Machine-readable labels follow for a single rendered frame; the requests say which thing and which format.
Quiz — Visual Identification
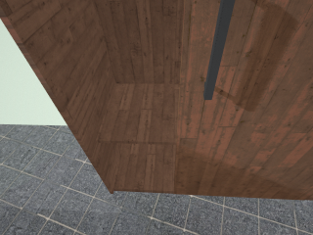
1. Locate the handle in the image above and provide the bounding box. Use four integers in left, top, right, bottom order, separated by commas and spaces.
203, 0, 236, 100

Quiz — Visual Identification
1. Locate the wardrobe door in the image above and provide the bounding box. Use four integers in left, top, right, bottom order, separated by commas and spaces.
173, 0, 313, 201

